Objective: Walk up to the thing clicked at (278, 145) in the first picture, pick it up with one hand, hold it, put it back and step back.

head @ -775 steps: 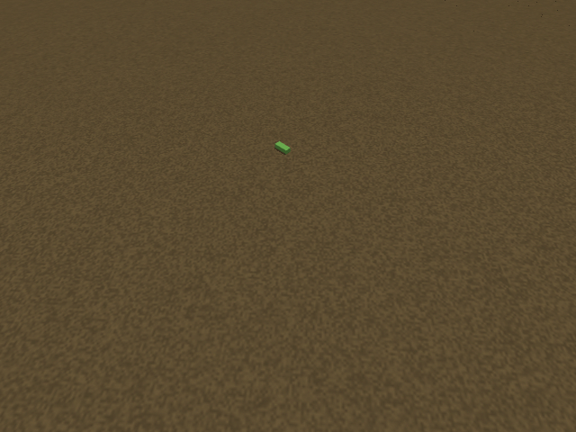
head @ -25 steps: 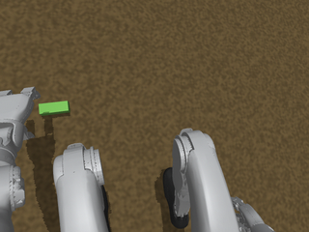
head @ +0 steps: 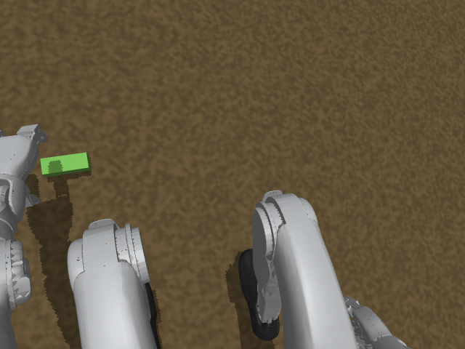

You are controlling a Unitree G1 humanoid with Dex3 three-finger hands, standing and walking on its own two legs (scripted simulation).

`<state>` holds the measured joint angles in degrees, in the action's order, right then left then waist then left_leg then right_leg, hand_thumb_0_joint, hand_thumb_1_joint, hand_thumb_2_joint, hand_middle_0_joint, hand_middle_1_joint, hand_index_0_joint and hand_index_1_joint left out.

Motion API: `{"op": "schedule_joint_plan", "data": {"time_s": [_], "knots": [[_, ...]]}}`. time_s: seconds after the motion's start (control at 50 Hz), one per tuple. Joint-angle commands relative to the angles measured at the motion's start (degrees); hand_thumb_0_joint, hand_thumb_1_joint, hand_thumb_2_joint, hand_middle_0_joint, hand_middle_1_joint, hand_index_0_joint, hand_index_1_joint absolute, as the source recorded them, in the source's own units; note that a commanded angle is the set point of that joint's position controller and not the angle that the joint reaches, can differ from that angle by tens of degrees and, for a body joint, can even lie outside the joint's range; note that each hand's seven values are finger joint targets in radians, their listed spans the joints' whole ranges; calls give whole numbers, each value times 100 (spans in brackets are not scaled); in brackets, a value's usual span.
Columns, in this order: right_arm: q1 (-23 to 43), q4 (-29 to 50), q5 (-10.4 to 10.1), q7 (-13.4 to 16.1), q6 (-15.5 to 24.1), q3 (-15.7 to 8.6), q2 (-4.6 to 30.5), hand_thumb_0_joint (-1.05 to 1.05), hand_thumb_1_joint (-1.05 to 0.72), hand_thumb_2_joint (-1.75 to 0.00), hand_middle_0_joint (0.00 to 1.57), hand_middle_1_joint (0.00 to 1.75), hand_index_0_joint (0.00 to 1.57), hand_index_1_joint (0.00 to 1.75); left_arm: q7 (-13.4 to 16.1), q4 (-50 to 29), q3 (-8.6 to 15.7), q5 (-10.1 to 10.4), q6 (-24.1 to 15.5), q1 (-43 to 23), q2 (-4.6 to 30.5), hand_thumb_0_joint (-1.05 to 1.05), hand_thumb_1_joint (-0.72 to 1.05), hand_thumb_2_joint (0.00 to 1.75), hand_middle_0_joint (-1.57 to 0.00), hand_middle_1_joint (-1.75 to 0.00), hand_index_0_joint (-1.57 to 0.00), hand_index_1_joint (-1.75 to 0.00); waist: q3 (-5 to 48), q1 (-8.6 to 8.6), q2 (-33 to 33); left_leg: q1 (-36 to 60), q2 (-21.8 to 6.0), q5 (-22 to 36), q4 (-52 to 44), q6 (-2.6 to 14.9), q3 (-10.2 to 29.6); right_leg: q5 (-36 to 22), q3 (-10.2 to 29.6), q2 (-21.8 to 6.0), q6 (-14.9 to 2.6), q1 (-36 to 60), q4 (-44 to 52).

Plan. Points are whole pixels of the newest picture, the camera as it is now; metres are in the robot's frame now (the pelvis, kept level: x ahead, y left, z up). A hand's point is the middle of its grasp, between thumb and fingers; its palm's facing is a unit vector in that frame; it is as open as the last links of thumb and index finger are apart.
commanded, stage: rise first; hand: left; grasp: from above
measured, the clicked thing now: (66, 164) +0.46 +0.29 -0.30
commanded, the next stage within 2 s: none
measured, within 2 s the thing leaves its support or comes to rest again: neither
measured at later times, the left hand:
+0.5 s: hand (20, 172) +0.42 +0.33 -0.18, palm faces -0.45 -0.09 -0.89, open 12.4 cm
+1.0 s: hand (18, 172) +0.42 +0.32 -0.17, palm faces -0.46 -0.08 -0.89, open 12.2 cm
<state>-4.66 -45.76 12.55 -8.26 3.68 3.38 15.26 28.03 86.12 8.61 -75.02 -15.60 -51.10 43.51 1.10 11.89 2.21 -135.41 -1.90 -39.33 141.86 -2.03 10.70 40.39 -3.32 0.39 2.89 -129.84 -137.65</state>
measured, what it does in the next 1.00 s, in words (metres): stands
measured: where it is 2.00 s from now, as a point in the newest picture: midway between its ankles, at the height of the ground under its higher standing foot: (205, 323)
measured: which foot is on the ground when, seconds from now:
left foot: down 0.00-1.00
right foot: down 0.00-1.00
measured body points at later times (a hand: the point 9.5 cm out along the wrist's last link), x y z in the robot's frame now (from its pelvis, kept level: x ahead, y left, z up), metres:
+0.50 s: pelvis +0.00 +0.00 +0.00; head +0.24 +0.08 +0.38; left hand +0.44 +0.33 -0.13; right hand +0.07 -0.27 -0.11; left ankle +0.07 +0.14 -0.28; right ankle +0.09 -0.13 -0.28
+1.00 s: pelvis +0.00 +0.00 +0.01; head +0.23 +0.08 +0.38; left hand +0.44 +0.32 -0.12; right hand +0.07 -0.27 -0.10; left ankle +0.07 +0.14 -0.28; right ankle +0.09 -0.13 -0.28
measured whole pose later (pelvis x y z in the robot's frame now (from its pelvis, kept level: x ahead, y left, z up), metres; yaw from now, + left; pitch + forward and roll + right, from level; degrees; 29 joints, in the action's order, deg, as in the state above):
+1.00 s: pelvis +0.00 +0.00 +0.01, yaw +0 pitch +32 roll -8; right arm -6.0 -44.7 11.5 -8.2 3.5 4.2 15.5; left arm 25.7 85.1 7.6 -74.7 -15.7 -51.7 44.2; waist 1.7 12.4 1.8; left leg -134.8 -1.6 -38.4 140.3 -1.8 10.6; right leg 39.7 -3.5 0.2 2.9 -128.9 -135.9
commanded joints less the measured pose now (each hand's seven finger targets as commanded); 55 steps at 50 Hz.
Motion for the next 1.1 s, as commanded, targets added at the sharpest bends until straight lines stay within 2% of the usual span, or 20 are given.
{"op": "schedule_joint_plan", "data": {"time_s": [0.0,0.04,0.08,0.1,0.16,0.18,0.22,0.26,0.28,0.34,0.36,0.52,0.58,0.64,0.82,0.86,0.9,0.96,1.04,1.08], "knots": [[-1086,74,46,56,11,-401,1472,0,-90,-90,20,30,20,30,174,-750,159,137,-28,-1575,1530,0,-24,78,-36,-69,-35,-71,3897,52,-1626,2940,136,1028,-1289,338,-804,-1377,-603,196,-416,1830,1411],[-1074,52,59,26,41,-366,1440,0,-90,-90,20,30,20,30,138,-439,-9,116,2,-1532,1422,0,-25,78,-35,-71,-34,-73,3637,132,-1528,2783,129,914,-1275,348,-794,-1313,-607,216,-418,1735,1405],[-1121,98,35,42,22,-368,1518,0,-90,-90,20,30,20,30,190,-945,323,128,-37,-1664,1863,0,-24,78,-36,-69,-35,-71,4010,-43,-1805,2998,135,1018,-1325,323,-789,-1347,-621,190,-435,1875,1381],[-1102,110,59,36,28,-359,1494,0,-90,-90,20,30,20,30,194,-790,272,110,-2,-1485,1752,0,-25,78,-36,-69,-35,-71,3939,-52,-1884,3043,139,1026,-1312,310,-812,-1352,-618,175,-448,1816,1328],[-1056,110,49,24,16,-349,1504,0,-90,-90,20,30,20,30,138,-564,3,135,15,-1657,1416,0,-25,78,-35,-70,-34,-72,3670,196,-1676,2912,122,883,-1317,324,-754,-1265,-674,220,-435,1616,1399],[-1099,113,36,19,37,-332,1495,0,-90,-90,20,30,20,30,131,-572,19,159,22,-1628,1501,0,-26,78,-35,-72,-34,-73,3571,172,-1710,2803,140,838,-1317,333,-769,-1246,-650,202,-439,1663,1406],[-1108,118,35,34,9,-368,1536,0,-90,-90,20,30,20,30,144,-859,341,131,29,-1340,1830,0,-26,79,-36,-69,-34,-71,4014,-159,-2021,3149,154,1053,-1419,286,-791,-1345,-653,180,-465,1777,1319],[-1089,128,45,-11,19,-385,1479,0,-90,-90,20,30,20,30,57,-534,-45,109,56,-1372,1305,0,-25,78,-37,-69,-35,-71,3676,140,-1871,3089,121,953,-1403,281,-761,-1299,-707,208,-465,1578,1320],[-1092,138,32,-14,5,-369,1513,0,-90,-90,20,30,20,30,44,-786,-43,159,9,-1670,1357,0,-25,78,-36,-69,-34,-71,3754,192,-1815,3022,127,924,-1425,295,-722,-1285,-723,214,-457,1594,1359],[-1143,116,14,8,-5,-377,1519,0,-90,-90,20,30,20,30,75,-1049,171,162,-6,-1549,1667,0,-26,78,-35,-71,-34,-73,4047,-37,-1936,3153,133,1185,-1359,302,-784,-1530,-638,191,-436,1824,1374],[-1175,110,26,-17,6,-358,1503,0,-90,-90,20,30,20,30,52,-704,72,134,16,-1444,1544,0,-24,77,-37,-69,-35,-71,3803,116,-1796,3022,126,1113,-1315,311,-766,-1482,-666,186,-436,1743,1324],[-1144,155,-38,20,-14,-363,1490,0,-90,-90,20,30,20,30,51,-928,77,164,15,-1534,1574,0,-26,79,-36,-69,-34,-72,3980,4,-1837,3033,138,1056,-1398,319,-785,-1426,-612,206,-439,1818,1470],[-1182,133,-33,30,-17,-364,1485,0,-90,-90,20,30,20,30,30,-798,-2,137,47,-1640,1478,0,-24,77,-38,-68,-36,-70,3799,131,-1705,2951,139,976,-1385,331,-788,-1363,-620,191,-423,1760,1495],[-1111,163,-59,61,-22,-371,1473,0,-90,-90,20,30,20,30,4,-811,36,161,54,-1614,1534,0,-24,78,-38,-68,-36,-70,3835,12,-1771,3022,153,881,-1486,316,-790,-1224,-617,187,-445,1735,1530],[-1121,159,-73,66,2,-361,1475,0,-90,-90,20,30,20,30,-88,-570,-123,137,52,-1642,1362,0,-22,76,-39,-67,-37,-69,3649,134,-1663,2987,154,826,-1502,313,-780,-1185,-638,192,-450,1645,1537],[-1117,191,-83,73,-1,-356,1489,0,-90,-90,20,30,20,30,-47,-763,58,156,9,-1612,1604,0,-22,75,-39,-67,-38,-68,3812,3,-1870,3048,170,886,-1564,297,-787,-1200,-634,168,-468,1738,1505],[-1155,182,-67,52,17,-358,1477,0,-90,-90,20,30,20,30,-55,-772,-59,133,7,-1670,1417,0,-21,75,-41,-65,-39,-67,3703,119,-1788,3053,158,872,-1560,303,-787,-1217,-652,175,-453,1699,1530],[-1135,203,-95,77,4,-368,1484,0,-90,-90,20,30,20,30,-5,-963,131,162,-29,-1619,1663,0,-21,74,-40,-65,-39,-67,4001,-20,-1905,3125,164,1025,-1507,306,-823,-1358,-590,168,-446,1840,1528],[-1182,136,-53,52,18,-321,1466,0,-90,-90,20,30,20,30,-14,-546,-47,146,-21,-1714,1464,0,-20,74,-40,-66,-39,-67,3592,212,-1585,2819,166,833,-1453,339,-786,-1210,-609,168,-432,1714,1543],[-1151,140,-53,63,36,-345,1482,0,-90,-90,20,30,20,30,12,-772,30,150,-59,-1733,1601,0,-20,74,-41,-65,-39,-67,3787,83,-1804,2985,165,837,-1494,315,-790,-1178,-599,177,-445,1741,1565]]}}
